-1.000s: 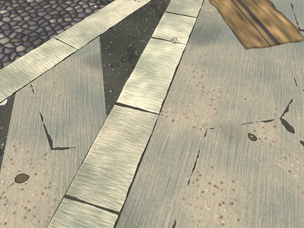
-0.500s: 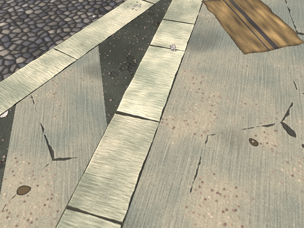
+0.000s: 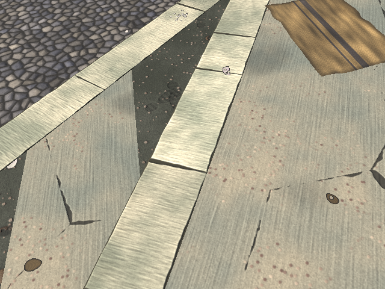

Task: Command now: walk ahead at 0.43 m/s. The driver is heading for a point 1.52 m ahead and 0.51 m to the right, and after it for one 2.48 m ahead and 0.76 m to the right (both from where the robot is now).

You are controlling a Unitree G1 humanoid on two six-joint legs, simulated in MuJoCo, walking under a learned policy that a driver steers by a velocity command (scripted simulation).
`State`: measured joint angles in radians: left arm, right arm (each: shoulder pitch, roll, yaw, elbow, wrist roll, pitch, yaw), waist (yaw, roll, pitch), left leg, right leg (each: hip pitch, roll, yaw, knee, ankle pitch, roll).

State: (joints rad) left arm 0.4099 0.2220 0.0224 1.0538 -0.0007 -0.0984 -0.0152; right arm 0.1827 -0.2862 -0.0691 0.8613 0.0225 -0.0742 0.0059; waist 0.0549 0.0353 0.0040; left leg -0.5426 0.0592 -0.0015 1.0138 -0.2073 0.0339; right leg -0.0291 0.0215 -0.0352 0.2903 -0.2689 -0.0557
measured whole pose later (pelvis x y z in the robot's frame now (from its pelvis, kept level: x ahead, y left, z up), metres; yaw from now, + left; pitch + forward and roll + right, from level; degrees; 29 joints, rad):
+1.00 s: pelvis +0.57 -0.04 -0.01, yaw -10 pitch +1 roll +1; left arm 0.25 0.26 0.06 0.82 0.00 -0.07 -0.03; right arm 0.17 -0.29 -0.04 0.87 0.00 -0.12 0.00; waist 0.02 0.03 0.05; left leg -0.51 0.07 -0.04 1.09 -0.31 0.02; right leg -0.28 0.09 0.02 0.40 -0.14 -0.09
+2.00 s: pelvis +0.84 -0.11 -0.01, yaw -45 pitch +2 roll +2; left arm 0.20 0.31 0.07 0.57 0.00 0.03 0.02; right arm 0.07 -0.33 -0.08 0.79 0.00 0.01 -0.01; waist 0.00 0.03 0.06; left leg -0.52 0.00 -0.03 0.99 -0.38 -0.08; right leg -0.32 0.04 0.09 0.46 -0.17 -0.05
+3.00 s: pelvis +0.98 -0.19 +0.00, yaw -51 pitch +1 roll +0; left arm 0.23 0.30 0.06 0.69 -0.01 -0.07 -0.01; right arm 0.39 -0.26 -0.03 0.84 0.00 -0.08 0.02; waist -0.05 -0.04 -0.01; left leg -0.06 -0.04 0.03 0.28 -0.25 0.06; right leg -0.63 -0.10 0.02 0.99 -0.16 0.00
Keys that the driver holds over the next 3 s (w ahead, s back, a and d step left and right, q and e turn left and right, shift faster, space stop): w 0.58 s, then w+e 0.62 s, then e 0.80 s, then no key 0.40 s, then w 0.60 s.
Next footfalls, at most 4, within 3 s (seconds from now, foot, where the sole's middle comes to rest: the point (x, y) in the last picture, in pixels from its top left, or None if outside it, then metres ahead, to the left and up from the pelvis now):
0.28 left None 0.35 0.13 -0.78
0.82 right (257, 256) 0.64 -0.12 -0.78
1.32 left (222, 183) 0.96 0.01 -0.78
1.76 right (281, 210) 0.84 -0.22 -0.79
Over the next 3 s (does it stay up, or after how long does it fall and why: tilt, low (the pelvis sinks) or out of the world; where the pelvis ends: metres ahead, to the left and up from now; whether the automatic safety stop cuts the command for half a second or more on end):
stays up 0.98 -0.19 0.00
